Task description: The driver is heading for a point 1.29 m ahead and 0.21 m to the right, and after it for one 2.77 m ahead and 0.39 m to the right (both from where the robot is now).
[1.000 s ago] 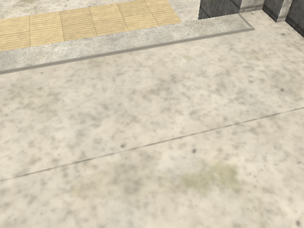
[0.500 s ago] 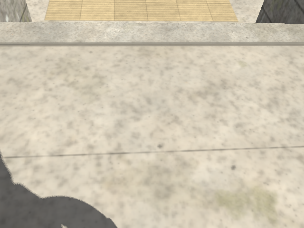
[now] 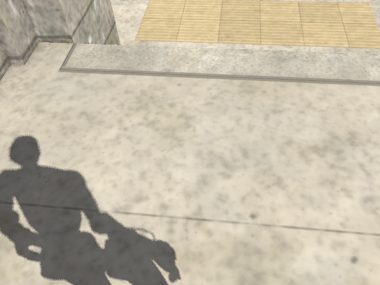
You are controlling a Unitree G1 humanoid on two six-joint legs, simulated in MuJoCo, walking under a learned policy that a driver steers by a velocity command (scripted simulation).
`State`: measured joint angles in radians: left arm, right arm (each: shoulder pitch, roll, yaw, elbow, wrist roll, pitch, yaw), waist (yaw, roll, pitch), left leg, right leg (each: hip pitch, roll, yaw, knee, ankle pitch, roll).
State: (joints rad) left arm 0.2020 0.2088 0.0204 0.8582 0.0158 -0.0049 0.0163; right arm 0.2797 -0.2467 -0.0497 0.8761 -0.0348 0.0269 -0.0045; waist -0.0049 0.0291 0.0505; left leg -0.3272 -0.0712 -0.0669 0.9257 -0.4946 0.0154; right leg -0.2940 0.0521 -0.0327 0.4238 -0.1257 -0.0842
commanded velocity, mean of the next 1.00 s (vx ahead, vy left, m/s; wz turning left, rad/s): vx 0.42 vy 0.00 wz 0.03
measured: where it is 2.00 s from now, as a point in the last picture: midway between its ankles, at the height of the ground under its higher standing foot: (221, 164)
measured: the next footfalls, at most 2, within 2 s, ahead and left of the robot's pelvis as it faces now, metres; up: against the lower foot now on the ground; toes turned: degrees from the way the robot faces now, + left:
left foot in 0.20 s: +0.04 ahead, +0.10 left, +0.00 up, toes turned -1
right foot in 0.64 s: +0.36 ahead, -0.13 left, +0.00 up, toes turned -5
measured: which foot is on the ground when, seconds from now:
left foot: up 0.00-0.18, down 0.20-0.64, up 0.66-1.00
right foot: down 0.00-0.20, up 0.22-0.62, down 0.64-1.00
